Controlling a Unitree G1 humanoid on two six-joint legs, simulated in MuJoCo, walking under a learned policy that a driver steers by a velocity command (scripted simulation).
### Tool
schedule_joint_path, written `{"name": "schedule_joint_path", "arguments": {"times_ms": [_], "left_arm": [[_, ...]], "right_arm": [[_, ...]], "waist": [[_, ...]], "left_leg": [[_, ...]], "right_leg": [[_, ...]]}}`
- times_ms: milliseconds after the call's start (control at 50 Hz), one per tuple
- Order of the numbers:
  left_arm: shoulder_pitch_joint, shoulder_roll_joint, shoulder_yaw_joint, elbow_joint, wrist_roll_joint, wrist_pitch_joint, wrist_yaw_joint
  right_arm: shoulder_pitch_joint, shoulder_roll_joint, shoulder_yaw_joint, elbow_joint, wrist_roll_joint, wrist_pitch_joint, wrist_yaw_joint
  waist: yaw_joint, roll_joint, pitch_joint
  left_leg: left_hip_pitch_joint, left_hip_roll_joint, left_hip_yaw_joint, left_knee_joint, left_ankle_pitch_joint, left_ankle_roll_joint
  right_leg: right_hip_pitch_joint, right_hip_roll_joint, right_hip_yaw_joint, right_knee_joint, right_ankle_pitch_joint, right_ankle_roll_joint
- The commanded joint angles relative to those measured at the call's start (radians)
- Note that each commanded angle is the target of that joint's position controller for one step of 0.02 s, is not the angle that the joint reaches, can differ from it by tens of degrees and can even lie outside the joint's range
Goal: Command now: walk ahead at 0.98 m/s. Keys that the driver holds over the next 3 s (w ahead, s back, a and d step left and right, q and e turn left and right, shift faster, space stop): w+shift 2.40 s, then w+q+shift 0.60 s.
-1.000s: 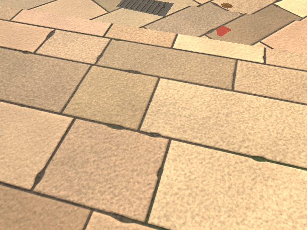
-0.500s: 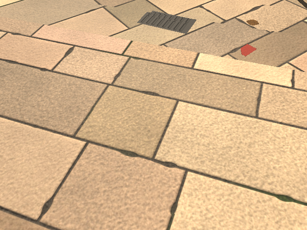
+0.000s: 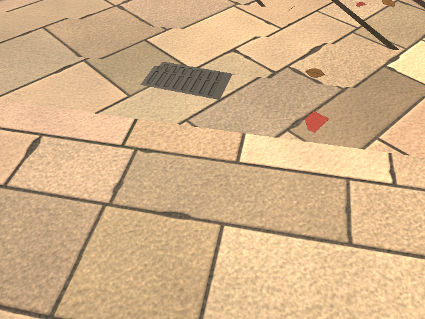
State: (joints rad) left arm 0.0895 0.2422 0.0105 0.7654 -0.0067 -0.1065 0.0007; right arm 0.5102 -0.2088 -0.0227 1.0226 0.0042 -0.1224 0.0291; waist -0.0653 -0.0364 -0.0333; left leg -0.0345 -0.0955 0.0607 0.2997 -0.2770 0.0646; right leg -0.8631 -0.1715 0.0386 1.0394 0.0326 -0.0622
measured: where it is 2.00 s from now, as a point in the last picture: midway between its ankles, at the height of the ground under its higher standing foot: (198, 73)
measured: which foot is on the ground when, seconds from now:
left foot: down 0.00-0.22, up 0.24-0.70, down 0.72-1.00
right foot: up 0.00-0.18, down 0.20-0.74, up 0.76-1.00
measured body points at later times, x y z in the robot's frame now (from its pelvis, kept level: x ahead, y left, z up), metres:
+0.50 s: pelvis +0.46 -0.05 +0.00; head +0.46 -0.05 +0.45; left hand +0.40 +0.19 -0.14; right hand +0.66 -0.29 -0.08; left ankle +0.62 +0.13 -0.65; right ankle +0.40 -0.13 -0.74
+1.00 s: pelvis +0.93 +0.01 +0.00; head +0.93 +0.01 +0.45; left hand +1.13 +0.25 -0.08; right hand +0.87 -0.24 -0.14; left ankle +0.88 +0.09 -0.74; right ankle +1.08 -0.17 -0.65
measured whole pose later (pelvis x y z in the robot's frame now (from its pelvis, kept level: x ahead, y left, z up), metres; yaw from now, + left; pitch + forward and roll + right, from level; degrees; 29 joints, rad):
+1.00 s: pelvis +0.93 +0.01 +0.00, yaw +0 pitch +0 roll +2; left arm 0.11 0.26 0.02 0.76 -0.01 -0.10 0.00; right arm 0.49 -0.23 -0.03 0.96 0.00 -0.11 0.04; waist -0.07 -0.04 -0.01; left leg -0.06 -0.11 0.04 0.31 -0.25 0.08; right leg -0.78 -0.16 0.06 1.04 -0.06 -0.06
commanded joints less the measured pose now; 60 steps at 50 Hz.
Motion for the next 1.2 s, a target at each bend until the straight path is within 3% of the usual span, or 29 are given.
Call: {"name": "schedule_joint_path", "arguments": {"times_ms": [20,100,140,180,200,220,240,260,280,300,320,340,380,460,540,620,680,700,720,740,760,780,820,860,880,960,1100,1160,1200], "left_arm": [[-0.094,0.028,-0.002,-0.067,-0.004,-0.020,-0.015],[-0.241,0.035,-0.002,-0.127,-0.025,-0.035,-0.053],[-0.219,0.069,0.014,-0.145,-0.028,-0.039,-0.066],[-0.012,0.148,0.050,-0.116,-0.043,-0.027,-0.055],[0.230,0.196,0.073,-0.053,-0.046,-0.015,-0.041],[0.455,0.291,0.092,0.006,-0.028,0.002,-0.021],[0.487,0.296,0.098,0.027,-0.010,-0.010,-0.038],[0.470,0.175,0.075,0.049,0.002,-0.013,-0.036],[0.405,0.122,0.061,0.047,0.012,-0.016,-0.033],[0.326,0.110,0.055,0.047,0.022,-0.025,-0.044],[0.262,0.079,0.046,0.046,0.029,-0.035,-0.051],[0.221,0.053,0.037,0.050,0.037,-0.037,-0.054],[0.203,0.038,0.031,0.067,0.009,-0.035,-0.055],[0.269,0.092,0.038,0.098,0.004,-0.039,-0.033],[0.387,0.109,0.034,0.124,-0.012,-0.042,-0.009],[0.445,0.141,0.038,0.154,-0.016,-0.015,0.001],[0.421,0.195,0.052,0.158,0.026,0.019,0.007],[0.391,0.205,0.055,0.157,0.045,0.035,0.008],[0.329,0.191,0.047,0.130,0.049,0.042,0.013],[0.494,0.001,0.006,0.104,0.036,0.018,-0.007],[0.533,-0.002,-0.010,0.131,-0.021,-0.026,-0.019],[0.368,0.112,0.020,0.082,-0.062,-0.044,-0.016],[0.176,0.096,0.015,0.018,-0.043,-0.057,-0.007],[0.222,0.064,0.020,0.021,-0.026,-0.026,-0.012],[0.240,0.047,0.018,0.026,-0.024,-0.008,-0.012],[0.086,0.055,0.011,-0.036,0.004,0.011,0.001],[-0.227,0.052,0.008,-0.144,-0.021,-0.033,-0.049],[-0.181,0.105,0.035,-0.157,-0.025,-0.037,-0.067],[0.007,0.176,0.069,-0.126,-0.047,-0.023,-0.057]], "right_arm": [[-0.063,-0.134,-0.012,-0.089,0.015,-0.032,-0.023],[0.025,-0.168,-0.015,-0.066,0.019,-0.001,-0.037],[0.019,-0.195,-0.021,-0.070,0.002,0.020,-0.038],[-0.003,-0.229,-0.030,-0.069,-0.038,0.045,-0.037],[-0.061,-0.225,-0.027,-0.085,-0.047,0.056,-0.037],[-0.058,-0.154,-0.004,-0.129,-0.060,0.047,-0.037],[0.120,0.033,0.041,-0.116,0.004,0.004,-0.008],[0.012,-0.114,0.012,-0.127,0.050,-0.030,-0.008],[-0.159,-0.160,0.000,-0.184,0.079,-0.041,-0.009],[-0.245,-0.132,0.010,-0.220,0.059,-0.045,-0.015],[-0.269,-0.116,0.004,-0.228,0.037,-0.038,-0.017],[-0.228,-0.095,0.005,-0.226,0.030,-0.020,-0.011],[-0.197,-0.067,0.007,-0.217,0.026,0.011,-0.012],[-0.374,-0.089,0.011,-0.282,-0.002,0.022,-0.024],[-0.566,-0.074,0.018,-0.338,0.008,-0.004,-0.001],[-0.667,-0.097,0.009,-0.393,0.027,-0.016,0.030],[-0.521,-0.179,-0.030,-0.389,0.040,-0.009,0.030],[-0.340,-0.221,-0.052,-0.348,0.049,0.002,0.018],[-0.085,-0.260,-0.068,-0.279,0.042,0.018,0.003],[0.032,-0.355,-0.091,-0.245,-0.003,0.017,0.000],[0.071,-0.292,-0.082,-0.220,-0.002,0.006,0.010],[0.008,-0.203,-0.062,-0.206,0.003,0.004,0.005],[-0.143,-0.149,-0.046,-0.213,-0.016,-0.006,0.016],[-0.225,-0.079,-0.024,-0.207,-0.035,-0.014,0.027],[-0.237,-0.070,-0.020,-0.199,-0.019,-0.014,0.028],[-0.175,-0.132,-0.029,-0.164,-0.001,-0.019,0.006],[0.023,-0.170,-0.022,-0.106,0.020,-0.014,-0.026],[0.010,-0.206,-0.031,-0.102,0.000,0.014,-0.033],[-0.004,-0.233,-0.040,-0.095,-0.036,0.043,-0.034]], "waist": [[0.030,0.023,0.170],[-0.011,0.037,0.222],[0.027,0.087,0.175],[0.157,0.189,0.012],[0.285,0.209,-0.110],[0.317,0.044,-0.296],[0.181,-0.377,-0.490],[0.227,-0.252,-0.391],[0.221,-0.158,-0.204],[0.174,0.045,-0.099],[0.119,0.089,-0.050],[0.063,0.056,-0.022],[0.017,0.020,0.041],[0.051,0.025,0.160],[0.125,0.035,0.183],[0.133,0.008,0.211],[0.016,-0.100,0.059],[-0.085,-0.143,-0.047],[-0.210,-0.122,-0.174],[-0.084,0.222,-0.366],[-0.084,0.358,-0.489],[-0.093,0.293,-0.283],[-0.022,0.025,-0.065],[0.082,0.057,-0.009],[0.104,0.071,0.020],[0.086,0.064,0.152],[-0.023,0.043,0.199],[0.043,0.108,0.131],[0.164,0.192,0.006]], "left_leg": [[-0.262,0.225,-0.123,-0.257,0.165,0.140],[0.026,0.291,-0.094,-0.252,0.279,0.123],[0.169,0.325,-0.083,-0.142,0.650,0.106],[0.266,0.336,-0.071,0.137,1.142,0.089],[0.133,0.306,-0.036,0.425,1.184,0.063],[-0.183,0.237,-0.044,0.814,0.804,0.056],[-0.580,0.010,-0.171,1.195,-0.112,0.004],[-0.698,0.076,-0.258,1.229,-0.117,0.064],[-0.756,0.119,-0.219,1.229,-0.092,0.080],[-0.724,0.160,-0.202,1.158,-0.043,0.081],[-0.674,0.200,-0.200,1.079,0.008,0.078],[-0.621,0.231,-0.205,1.051,0.034,0.070],[-0.616,0.263,-0.183,0.986,0.032,0.044],[-0.759,0.288,-0.128,0.753,0.247,-0.018],[-0.615,0.219,-0.038,0.403,0.555,-0.024],[-0.637,0.165,-0.031,0.198,0.509,0.001],[-0.482,0.064,0.023,0.242,0.297,0.050],[-0.297,0.042,0.032,0.272,0.242,0.079],[0.058,0.119,-0.049,0.324,0.197,0.105],[0.496,0.375,-0.572,0.272,-0.223,0.261],[0.607,0.455,-0.989,0.017,-0.534,0.304],[0.489,0.417,-0.882,-0.040,-0.492,0.227],[0.111,0.352,-0.590,-0.052,-0.153,0.179],[-0.111,0.290,-0.447,-0.089,-0.074,0.178],[-0.170,0.276,-0.399,-0.116,-0.062,0.185],[-0.262,0.250,-0.266,-0.199,0.080,0.183],[-0.094,0.235,-0.104,-0.265,0.287,0.119],[0.136,0.296,-0.088,-0.118,0.753,0.096],[0.263,0.313,-0.089,0.161,1.178,0.081]], "right_leg": [[0.179,0.026,-0.053,-0.260,0.234,0.014],[0.150,0.080,-0.071,-0.514,0.203,0.002],[0.194,0.138,-0.105,-0.544,0.081,-0.027],[0.402,0.210,-0.138,-0.480,-0.076,-0.075],[0.703,0.203,-0.127,-0.465,-0.090,-0.105],[1.102,-0.013,0.166,-0.392,-0.277,-0.136],[1.435,-0.220,0.782,-0.654,-0.772,-0.332],[1.389,-0.175,0.856,-0.796,-0.855,-0.255],[1.237,-0.149,0.647,-0.779,-0.687,-0.212],[1.037,-0.114,0.524,-0.803,-0.497,-0.194],[0.888,-0.071,0.420,-0.813,-0.403,-0.187],[0.784,-0.043,0.360,-0.831,-0.381,-0.186],[0.670,-0.018,0.270,-0.885,-0.357,-0.190],[0.605,0.011,0.133,-0.954,-0.184,-0.181],[0.617,0.047,0.013,-1.008,-0.087,-0.140],[0.890,-0.021,-0.018,-0.979,0.072,-0.114],[1.088,-0.062,-0.027,-0.726,0.721,-0.084],[1.076,-0.060,-0.040,-0.516,0.895,-0.073],[0.842,-0.031,-0.056,-0.181,0.776,-0.046],[0.383,0.160,-0.003,0.272,0.068,0.001],[0.207,0.243,0.148,0.435,-0.476,-0.016],[0.099,0.172,0.134,0.467,-0.445,-0.053],[0.136,0.094,0.097,0.362,-0.342,-0.064],[0.234,0.029,0.098,0.286,-0.280,-0.059],[0.238,0.012,0.087,0.255,-0.285,-0.048],[0.097,-0.022,0.035,0.038,-0.094,0.013],[0.258,0.097,-0.072,-0.524,0.285,0.015],[0.301,0.170,-0.098,-0.535,0.140,-0.026],[0.442,0.226,-0.123,-0.484,-0.021,-0.071]]}}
